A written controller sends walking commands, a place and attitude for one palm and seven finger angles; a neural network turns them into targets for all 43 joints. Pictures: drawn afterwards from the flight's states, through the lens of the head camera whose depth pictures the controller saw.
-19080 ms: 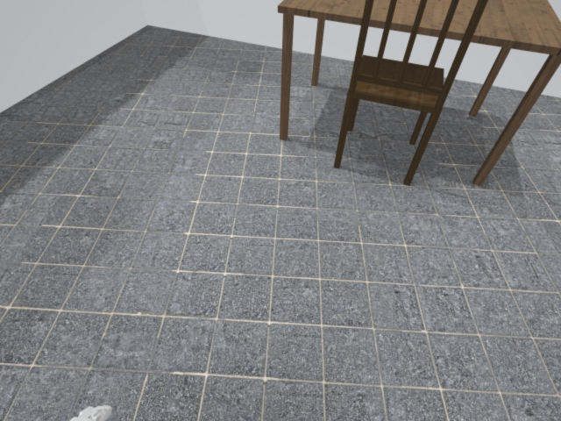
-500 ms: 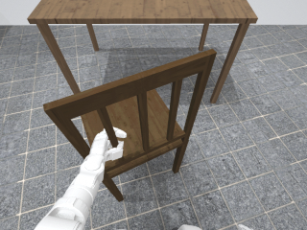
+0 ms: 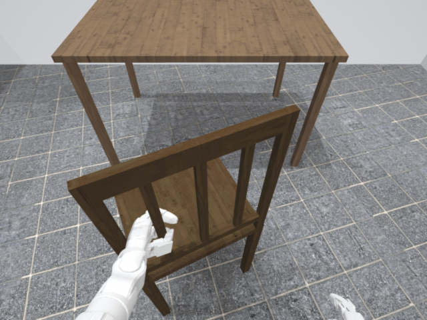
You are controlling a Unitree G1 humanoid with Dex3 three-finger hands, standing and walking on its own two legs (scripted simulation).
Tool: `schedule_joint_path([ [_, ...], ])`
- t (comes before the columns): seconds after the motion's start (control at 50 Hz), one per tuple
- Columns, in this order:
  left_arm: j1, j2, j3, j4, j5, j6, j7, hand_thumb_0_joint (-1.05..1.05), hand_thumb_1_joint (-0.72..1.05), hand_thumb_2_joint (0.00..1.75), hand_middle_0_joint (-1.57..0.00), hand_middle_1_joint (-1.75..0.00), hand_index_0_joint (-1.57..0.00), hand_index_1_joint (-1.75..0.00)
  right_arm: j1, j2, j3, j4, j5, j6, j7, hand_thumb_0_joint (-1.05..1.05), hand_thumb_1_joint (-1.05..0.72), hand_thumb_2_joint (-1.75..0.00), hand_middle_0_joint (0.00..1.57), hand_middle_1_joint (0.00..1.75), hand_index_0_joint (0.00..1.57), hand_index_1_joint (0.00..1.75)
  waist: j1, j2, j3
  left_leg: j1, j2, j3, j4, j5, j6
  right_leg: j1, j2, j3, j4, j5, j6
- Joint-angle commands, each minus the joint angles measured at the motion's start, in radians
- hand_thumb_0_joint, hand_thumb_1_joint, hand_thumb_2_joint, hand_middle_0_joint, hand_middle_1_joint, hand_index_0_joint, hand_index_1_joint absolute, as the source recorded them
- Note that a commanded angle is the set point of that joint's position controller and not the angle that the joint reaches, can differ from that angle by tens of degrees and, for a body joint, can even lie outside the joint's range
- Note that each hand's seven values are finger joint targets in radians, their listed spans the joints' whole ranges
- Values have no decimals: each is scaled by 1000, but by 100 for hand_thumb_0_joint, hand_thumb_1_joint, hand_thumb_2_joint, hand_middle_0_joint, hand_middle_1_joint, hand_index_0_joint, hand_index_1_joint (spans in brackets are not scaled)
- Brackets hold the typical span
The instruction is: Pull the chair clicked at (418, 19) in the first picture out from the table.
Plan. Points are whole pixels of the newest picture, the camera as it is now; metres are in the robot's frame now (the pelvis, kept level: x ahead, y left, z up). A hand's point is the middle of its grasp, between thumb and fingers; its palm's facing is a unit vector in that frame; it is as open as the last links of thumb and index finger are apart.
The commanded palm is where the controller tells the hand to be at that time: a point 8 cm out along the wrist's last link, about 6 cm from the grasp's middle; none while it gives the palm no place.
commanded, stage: stop walking, hand still on the chair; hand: left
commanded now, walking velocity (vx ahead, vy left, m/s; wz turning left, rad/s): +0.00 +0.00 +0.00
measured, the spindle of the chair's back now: (202, 208) +0.37 +0.04 -0.05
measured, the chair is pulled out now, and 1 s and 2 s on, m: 0.60 0.60 0.60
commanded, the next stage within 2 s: open the thumb and straighten the fingers in 0.30 s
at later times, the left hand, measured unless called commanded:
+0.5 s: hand (167, 240) +0.29 +0.11 -0.06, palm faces -0.03 -0.99 -0.15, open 5.5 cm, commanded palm +0.26 +0.17 -0.04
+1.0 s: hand (166, 240) +0.29 +0.12 -0.07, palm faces -0.04 -0.99 -0.15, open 15.7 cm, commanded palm +0.27 +0.18 -0.04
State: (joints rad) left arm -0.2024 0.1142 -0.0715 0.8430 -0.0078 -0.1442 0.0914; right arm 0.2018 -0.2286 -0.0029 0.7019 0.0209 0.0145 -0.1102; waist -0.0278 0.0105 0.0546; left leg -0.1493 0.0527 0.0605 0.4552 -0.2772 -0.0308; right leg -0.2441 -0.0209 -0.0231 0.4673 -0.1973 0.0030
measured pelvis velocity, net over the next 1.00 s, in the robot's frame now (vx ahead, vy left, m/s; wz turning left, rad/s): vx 0.00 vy -0.01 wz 0.04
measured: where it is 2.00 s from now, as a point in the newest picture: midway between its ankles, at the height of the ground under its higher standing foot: outside the picture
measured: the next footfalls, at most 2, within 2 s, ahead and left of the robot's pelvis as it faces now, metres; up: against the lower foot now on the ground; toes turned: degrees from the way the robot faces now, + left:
none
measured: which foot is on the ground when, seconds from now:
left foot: down 0.00-1.00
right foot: down 0.00-1.00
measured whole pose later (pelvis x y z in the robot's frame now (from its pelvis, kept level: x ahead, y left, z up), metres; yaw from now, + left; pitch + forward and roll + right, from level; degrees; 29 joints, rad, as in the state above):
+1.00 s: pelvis +0.00 -0.01 -0.03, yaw +2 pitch +8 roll +1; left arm -0.06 0.14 -0.04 0.45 -0.04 0.02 0.01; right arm 0.24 -0.24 0.01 0.60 0.04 -0.05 -0.04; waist -0.05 0.03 -0.06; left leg -0.49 0.04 0.02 0.75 -0.40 -0.04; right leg -0.57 -0.05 -0.05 0.77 -0.34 0.00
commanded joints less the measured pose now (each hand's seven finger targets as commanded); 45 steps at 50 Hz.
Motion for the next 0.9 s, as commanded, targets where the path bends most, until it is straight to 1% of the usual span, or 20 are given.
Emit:
schedule_joint_path([
  [0.0,-206,103,24,-166,-10,-39,10,0,90,90,-50,-145,-50,-145,-33,-108,-30,-110,-1,-28,-12,0,-90,-90,20,30,20,30,9,-17,-190,10,73,-82,-73,183,46,97,-91,89,-78,161,-29],
  [0.18,-201,85,12,-204,-6,-39,12,0,90,90,-50,-145,-50,-145,-38,-106,-28,-119,-6,-22,-10,0,-90,-90,20,30,20,30,13,-26,-225,40,85,-83,-70,255,45,109,-92,85,-51,232,-33],
  [0.3,-190,93,10,-209,-8,-41,14,0,90,90,-50,-145,-50,-145,-34,-108,-27,-114,-3,-20,-13,0,-90,-90,20,30,20,30,9,-27,-221,36,83,-83,-75,261,44,115,-95,74,-49,243,-32],
  [0.36,-187,79,5,-200,-9,-41,14,0,90,90,-50,-145,-50,-145,-36,-101,-24,-116,-5,-15,-12,0,-90,-90,20,30,20,30,12,-52,-216,32,79,-80,-73,220,45,107,-96,86,-60,212,-32],
  [0.38,-223,146,58,-342,-8,-56,21,0,90,90,-50,-145,-50,-145,-45,-103,-28,-135,-6,-18,-10,0,-90,-90,20,30,20,30,17,-53,-230,33,77,-80,-73,218,46,133,-100,95,-63,222,-34],
  [0.4,-88,70,-6,-199,-30,-15,3,0,78,84,-50,-145,-50,-145,-11,-149,-39,-105,37,-18,21,0,-90,-90,20,30,20,30,-49,-125,-240,-84,21,-39,-61,175,36,77,-56,-17,-8,165,-13],
  [0.42,-124,73,24,-271,-50,-30,-12,0,66,78,-50,-145,-50,-145,-12,-139,-34,-115,41,-25,45,0,-90,-90,20,30,20,30,-29,-168,-204,-132,19,-28,-32,149,46,47,-49,-17,-3,166,-11],
  [0.44,-173,151,75,-384,-47,-56,-16,0,54,73,-50,-145,-50,-145,-19,-142,-48,-135,36,-43,54,0,-90,-90,20,30,20,30,-30,-146,-273,-144,3,-25,-12,138,52,68,-45,0,9,167,-11],
  [0.46,-122,159,87,-420,-40,-63,-22,0,42,67,-50,-145,-50,-145,-23,-136,-52,-143,31,-60,60,0,-90,-90,20,30,20,30,-12,-75,-304,-149,-6,-14,7,146,50,71,-43,8,27,181,-16],
  [0.48,-88,100,37,-428,-33,-56,-33,0,30,61,-50,-145,-50,-145,-25,-124,-45,-151,29,-72,70,0,-90,-90,20,30,20,30,-19,-37,-295,-162,-13,-9,22,144,48,44,-40,0,39,180,-17],
  [0.5,-100,120,36,-445,-22,-48,-36,0,17,55,-50,-145,-50,-145,-15,-129,-47,-150,31,-79,78,0,-90,-90,20,30,20,30,-25,6,-289,-169,-14,-9,33,139,45,26,-39,0,45,170,-21],
  [0.58,-96,129,54,-483,-16,-6,-40,0,-31,32,-50,-145,-50,-145,-10,-134,-51,-172,25,-92,86,0,-90,-90,20,30,20,30,-20,9,-320,-210,-25,-11,83,112,46,-23,-28,-12,94,138,-17],
  [0.62,-90,147,71,-481,-22,21,-42,0,-55,20,-45,-130,-45,-130,-5,-143,-52,-175,25,-95,82,0,-90,-90,20,30,20,30,-25,-14,-315,-243,-29,-15,101,85,47,-40,-26,-12,107,116,-12],
  [0.66,-62,138,73,-493,-25,40,-46,0,-55,20,-40,-116,-40,-116,-6,-145,-54,-192,24,-98,79,0,-90,-90,20,30,20,30,-18,-32,-327,-267,-33,-15,119,70,46,-53,-25,-14,126,97,-11],
  [0.68,-70,112,48,-504,-25,50,-50,0,-55,20,-38,-109,-38,-109,-9,-143,-52,-199,25,-101,78,0,-90,-90,20,30,20,30,-25,-31,-318,-270,-33,-15,127,62,47,-78,-24,-18,132,85,-9],
  [0.72,-82,125,60,-506,-28,66,-52,0,-55,20,-32,-94,-32,-94,0,-153,-53,-203,23,-102,72,0,-90,-90,20,30,20,30,-31,-80,-319,-290,-34,-23,142,41,49,-95,-21,-20,141,57,-4],
  [0.76,-85,126,62,-526,-28,77,-57,0,-55,20,-27,-80,-27,-80,-1,-152,-52,-214,24,-103,69,0,-90,-90,20,30,20,30,-28,-56,-332,-298,-38,-21,156,34,48,-106,-23,-18,155,46,-3],
  [0.8,-89,154,88,-541,-32,88,-53,0,-55,20,-22,-65,-22,-65,-1,-154,-52,-219,22,-107,63,0,-90,-90,20,30,20,30,-23,-50,-338,-308,-39,-25,168,39,49,-100,-24,-15,161,51,-3],
  [0.84,-69,132,75,-564,-36,95,-55,0,-55,20,-18,-51,-18,-51,2,-148,-49,-229,20,-111,60,0,-90,-90,20,30,20,30,-25,-67,-362,-306,-40,-24,179,59,50,-93,-23,-15,175,76,1],
  [0.88,-64,154,93,-576,-36,104,-56,0,-55,20,-13,-36,-13,-36,6,-151,-49,-230,19,-114,58,0,-90,-90,20,30,20,30,-25,-58,-364,-313,-40,-25,191,74,49,-95,-24,-14,186,99,2],
])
